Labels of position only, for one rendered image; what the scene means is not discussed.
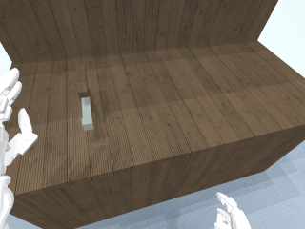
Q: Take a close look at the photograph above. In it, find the robot left hand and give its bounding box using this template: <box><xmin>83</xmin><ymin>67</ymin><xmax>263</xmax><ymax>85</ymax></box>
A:
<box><xmin>0</xmin><ymin>68</ymin><xmax>38</xmax><ymax>177</ymax></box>

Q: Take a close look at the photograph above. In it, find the counter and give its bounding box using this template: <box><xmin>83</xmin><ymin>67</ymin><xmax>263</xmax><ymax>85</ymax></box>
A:
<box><xmin>0</xmin><ymin>0</ymin><xmax>305</xmax><ymax>229</ymax></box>

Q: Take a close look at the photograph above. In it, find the left robot forearm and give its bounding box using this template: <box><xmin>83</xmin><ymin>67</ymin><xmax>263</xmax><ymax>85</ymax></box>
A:
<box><xmin>0</xmin><ymin>175</ymin><xmax>14</xmax><ymax>229</ymax></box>

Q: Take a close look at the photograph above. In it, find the tap lever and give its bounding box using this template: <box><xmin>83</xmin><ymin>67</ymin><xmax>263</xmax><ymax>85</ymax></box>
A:
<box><xmin>81</xmin><ymin>97</ymin><xmax>94</xmax><ymax>131</ymax></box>

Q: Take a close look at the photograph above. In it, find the robot right hand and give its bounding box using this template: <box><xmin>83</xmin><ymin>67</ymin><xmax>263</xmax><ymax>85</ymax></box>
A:
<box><xmin>214</xmin><ymin>192</ymin><xmax>252</xmax><ymax>229</ymax></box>

